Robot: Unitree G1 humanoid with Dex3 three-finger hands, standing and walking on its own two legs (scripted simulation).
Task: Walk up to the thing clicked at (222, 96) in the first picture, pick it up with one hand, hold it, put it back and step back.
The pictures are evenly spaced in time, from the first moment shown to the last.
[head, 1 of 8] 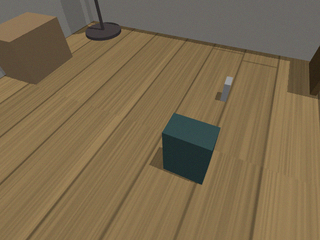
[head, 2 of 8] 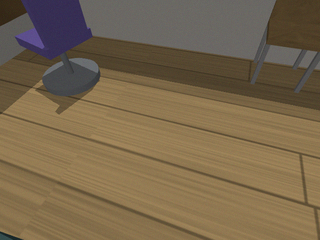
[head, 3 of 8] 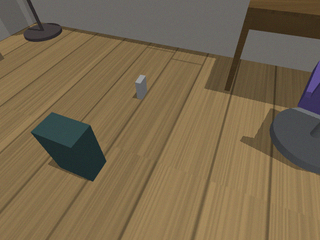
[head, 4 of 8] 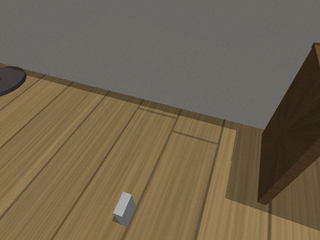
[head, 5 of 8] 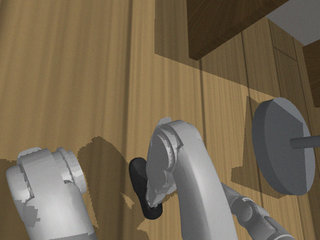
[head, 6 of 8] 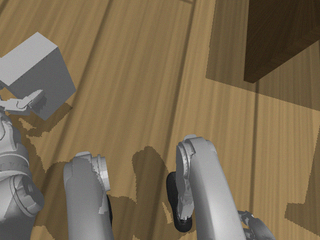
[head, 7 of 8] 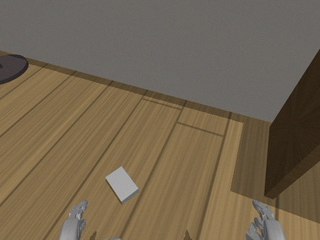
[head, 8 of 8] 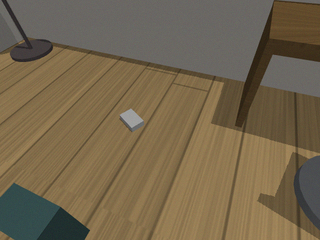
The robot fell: no
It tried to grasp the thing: yes
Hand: left
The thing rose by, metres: 0.65
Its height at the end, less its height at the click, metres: -0.07
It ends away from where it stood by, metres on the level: 0.13
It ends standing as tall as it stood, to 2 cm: no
